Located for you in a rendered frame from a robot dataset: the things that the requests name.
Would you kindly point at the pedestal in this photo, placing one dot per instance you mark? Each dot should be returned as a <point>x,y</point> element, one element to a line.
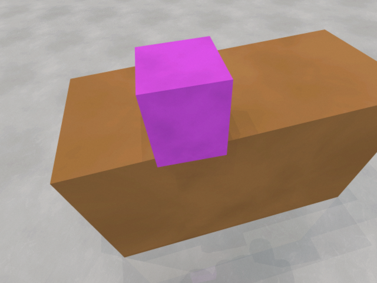
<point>303,124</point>

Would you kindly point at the carton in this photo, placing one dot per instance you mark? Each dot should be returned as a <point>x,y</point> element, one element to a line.
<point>184,92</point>

